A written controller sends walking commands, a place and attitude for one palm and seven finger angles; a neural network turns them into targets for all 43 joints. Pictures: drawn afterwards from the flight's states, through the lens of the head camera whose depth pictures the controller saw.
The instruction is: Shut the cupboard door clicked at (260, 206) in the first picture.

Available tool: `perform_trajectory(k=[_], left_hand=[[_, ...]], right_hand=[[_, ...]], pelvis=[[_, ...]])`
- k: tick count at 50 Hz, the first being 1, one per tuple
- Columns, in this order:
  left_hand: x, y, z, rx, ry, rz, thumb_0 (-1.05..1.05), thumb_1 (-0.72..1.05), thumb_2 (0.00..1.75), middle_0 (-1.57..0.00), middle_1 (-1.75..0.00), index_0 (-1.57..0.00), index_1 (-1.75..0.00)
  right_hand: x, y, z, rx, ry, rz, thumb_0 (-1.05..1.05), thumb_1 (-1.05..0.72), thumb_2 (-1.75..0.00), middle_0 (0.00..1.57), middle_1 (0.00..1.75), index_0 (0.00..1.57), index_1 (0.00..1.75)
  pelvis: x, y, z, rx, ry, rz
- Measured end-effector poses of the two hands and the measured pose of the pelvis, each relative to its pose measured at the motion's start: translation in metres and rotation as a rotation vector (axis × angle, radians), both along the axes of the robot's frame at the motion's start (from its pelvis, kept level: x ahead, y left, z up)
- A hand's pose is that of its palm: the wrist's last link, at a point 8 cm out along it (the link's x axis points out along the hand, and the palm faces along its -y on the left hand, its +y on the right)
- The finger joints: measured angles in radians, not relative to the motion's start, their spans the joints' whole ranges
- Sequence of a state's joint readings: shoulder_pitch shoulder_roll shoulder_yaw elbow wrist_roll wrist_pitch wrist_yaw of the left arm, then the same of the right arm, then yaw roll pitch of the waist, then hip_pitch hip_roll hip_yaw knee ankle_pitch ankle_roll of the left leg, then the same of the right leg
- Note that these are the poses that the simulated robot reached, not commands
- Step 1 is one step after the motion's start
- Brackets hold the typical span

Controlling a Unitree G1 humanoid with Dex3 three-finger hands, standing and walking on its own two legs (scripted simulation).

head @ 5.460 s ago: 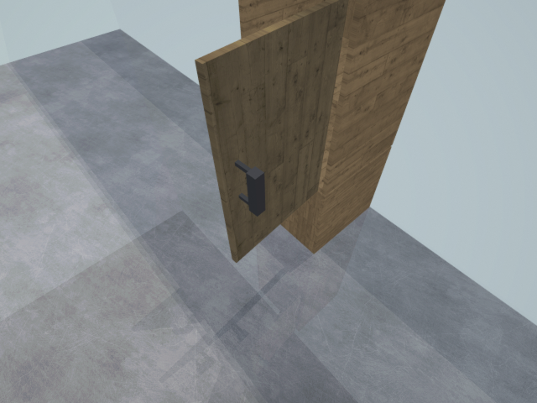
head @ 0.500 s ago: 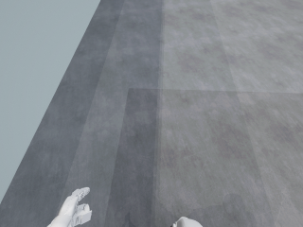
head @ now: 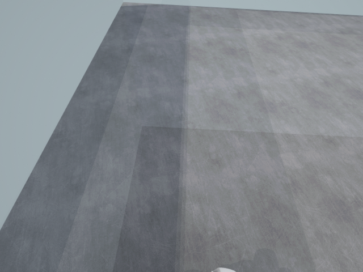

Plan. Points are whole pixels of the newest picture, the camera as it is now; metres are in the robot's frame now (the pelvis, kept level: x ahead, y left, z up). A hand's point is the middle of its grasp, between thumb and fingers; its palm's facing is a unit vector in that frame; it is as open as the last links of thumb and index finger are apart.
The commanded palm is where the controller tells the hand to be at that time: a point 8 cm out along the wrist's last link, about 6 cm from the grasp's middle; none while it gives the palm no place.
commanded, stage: walk around to get in front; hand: left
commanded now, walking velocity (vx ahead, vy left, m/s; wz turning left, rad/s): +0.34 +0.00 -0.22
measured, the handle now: out of the picture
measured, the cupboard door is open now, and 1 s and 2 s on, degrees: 95 95 95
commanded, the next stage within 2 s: walk to a spot facing it in 0.04 s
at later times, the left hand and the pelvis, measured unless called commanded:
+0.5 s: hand (139, 222) +0.27 +0.14 -0.17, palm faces +0.16 -0.97 -0.20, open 7.2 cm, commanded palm none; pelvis +0.20 -0.06 +0.00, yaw +9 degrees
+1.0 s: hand (141, 211) +0.29 +0.14 -0.16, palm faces +0.41 -0.86 -0.31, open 7.4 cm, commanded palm none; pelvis +0.28 -0.10 -0.01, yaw +26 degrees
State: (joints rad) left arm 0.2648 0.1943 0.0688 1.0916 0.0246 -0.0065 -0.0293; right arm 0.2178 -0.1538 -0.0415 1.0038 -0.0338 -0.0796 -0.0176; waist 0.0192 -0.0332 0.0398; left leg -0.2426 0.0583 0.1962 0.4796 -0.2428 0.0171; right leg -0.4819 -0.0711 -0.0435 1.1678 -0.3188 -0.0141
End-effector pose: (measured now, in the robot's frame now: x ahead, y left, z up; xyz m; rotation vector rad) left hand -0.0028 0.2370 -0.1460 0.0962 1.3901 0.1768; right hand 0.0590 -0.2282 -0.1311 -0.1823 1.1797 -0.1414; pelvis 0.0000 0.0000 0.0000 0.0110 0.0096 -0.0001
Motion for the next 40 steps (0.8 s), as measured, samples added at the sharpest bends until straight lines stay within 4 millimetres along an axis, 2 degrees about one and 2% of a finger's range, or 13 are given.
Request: perform_trajectory(k=[5, 10, 12, 14, 18, 22, 26, 28, 30, 34, 40], left_hand=[[0.094, -0.015, 0.013, 0.007, -0.101, -0.059, 0.01, 0.93, 0.9, -0.2, -0.3, -0.2, -0.29], [0.187, -0.036, 0.01, 0.042, -0.177, -0.143, 0.01, 0.92, 0.9, -0.2, -0.3, -0.2, -0.29], [0.215, -0.045, 0.006, 0.06, -0.219, -0.143, 0.01, 0.92, 0.9, -0.2, -0.3, -0.2, -0.29], [0.231, -0.055, 0.008, 0.062, -0.236, -0.125, 0.0, 0.92, 0.9, -0.2, -0.3, -0.2, -0.29], [0.245, -0.069, 0.013, 0.046, -0.23, -0.061, 0.0, 0.92, 0.9, -0.2, -0.3, -0.2, -0.3], [0.254, -0.061, 0.014, 0.057, -0.228, 0.011, -0.02, 0.95, 0.9, -0.2, -0.3, -0.2, -0.3], [0.254, -0.05, 0.001, 0.044, -0.193, 0.073, -0.02, 0.94, 0.9, -0.2, -0.3, -0.2, -0.3], [0.251, -0.042, -0.012, 0.035, -0.171, 0.104, -0.01, 0.93, 0.9, -0.2, -0.3, -0.2, -0.3], [0.249, -0.034, -0.021, 0.037, -0.138, 0.126, -0.01, 0.93, 0.9, -0.2, -0.3, -0.2, -0.3], [0.255, -0.024, -0.015, 0.061, -0.122, 0.171, 0.0, 0.92, 0.9, -0.2, -0.3, -0.2, -0.3], [0.272, -0.023, 0.01, 0.104, -0.177, 0.226, 0.01, 0.91, 0.9, -0.2, -0.3, -0.2, -0.29]], right_hand=[[-0.015, -0.018, -0.003, 0.012, 0.158, -0.065, 0.0, -0.94, -0.9, 0.2, 0.3, 0.21, 0.3], [-0.024, -0.038, -0.02, 0.048, 0.308, -0.143, 0.01, -0.92, -0.9, 0.2, 0.3, 0.21, 0.3], [-0.019, -0.046, -0.029, 0.059, 0.365, -0.154, 0.01, -0.92, -0.9, 0.2, 0.3, 0.2, 0.3], [-0.004, -0.053, -0.028, 0.056, 0.4, -0.148, 0.01, -0.92, -0.9, 0.2, 0.3, 0.2, 0.3], [0.056, -0.062, -0.018, 0.041, 0.363, -0.099, 0.01, -0.91, -0.9, 0.2, 0.3, 0.2, 0.3], [0.132, -0.061, -0.011, 0.03, 0.264, -0.013, 0.01, -0.91, -0.9, 0.2, 0.3, 0.2, 0.3], [0.211, -0.051, -0.009, 0.011, 0.152, 0.084, 0.01, -0.91, -0.9, 0.2, 0.3, 0.2, 0.3], [0.249, -0.045, -0.012, -0.008, 0.083, 0.129, 0.01, -0.91, -0.9, 0.2, 0.3, 0.2, 0.3], [0.28, -0.041, -0.013, -0.026, 0.022, 0.161, 0.01, -0.91, -0.9, 0.2, 0.3, 0.2, 0.3], [0.317, -0.038, -0.004, -0.052, -0.022, 0.218, 0.01, -0.91, -0.9, 0.2, 0.3, 0.2, 0.3], [0.349, -0.046, 0.003, -0.053, -0.001, 0.297, 0.01, -0.91, -0.9, 0.2, 0.3, 0.21, 0.3]], pelvis=[[0.046, -0.01, 0.006, 0.0, 0.007, -0.02], [0.1, -0.038, -0.008, 0.019, -0.001, -0.033], [0.118, -0.048, -0.016, 0.018, -0.005, -0.014], [0.132, -0.053, -0.014, 0.007, -0.012, 0.015], [0.16, -0.06, -0.003, 0.004, -0.001, 0.065], [0.183, -0.061, 0.002, 0.004, 0.012, 0.118], [0.206, -0.053, -0.004, -0.008, 0.005, 0.163], [0.217, -0.046, -0.014, -0.023, 0.001, 0.178], [0.225, -0.041, -0.021, -0.022, 0.008, 0.199], [0.236, -0.042, -0.016, -0.021, 0.025, 0.24], [0.252, -0.055, -0.004, -0.028, 0.033, 0.299]])
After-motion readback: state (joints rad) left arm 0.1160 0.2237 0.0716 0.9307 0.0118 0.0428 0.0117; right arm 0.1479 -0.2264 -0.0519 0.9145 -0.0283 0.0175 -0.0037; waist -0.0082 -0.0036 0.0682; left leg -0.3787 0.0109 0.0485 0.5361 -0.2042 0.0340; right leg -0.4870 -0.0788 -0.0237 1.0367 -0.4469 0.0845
